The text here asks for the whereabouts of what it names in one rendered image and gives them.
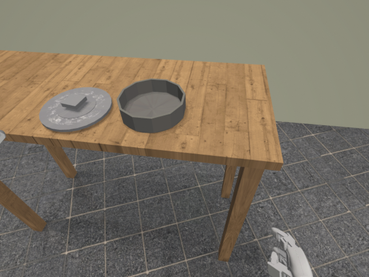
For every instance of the table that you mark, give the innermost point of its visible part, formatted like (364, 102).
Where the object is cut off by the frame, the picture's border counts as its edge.
(229, 120)

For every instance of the lid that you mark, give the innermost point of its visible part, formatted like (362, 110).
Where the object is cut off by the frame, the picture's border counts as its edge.
(62, 119)

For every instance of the pot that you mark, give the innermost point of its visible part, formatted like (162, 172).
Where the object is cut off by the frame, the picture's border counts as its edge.
(152, 105)

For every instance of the right robot hand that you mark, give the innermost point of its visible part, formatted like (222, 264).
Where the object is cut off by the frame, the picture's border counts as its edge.
(293, 263)

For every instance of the knob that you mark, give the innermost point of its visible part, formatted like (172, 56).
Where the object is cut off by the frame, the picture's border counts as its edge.
(74, 101)

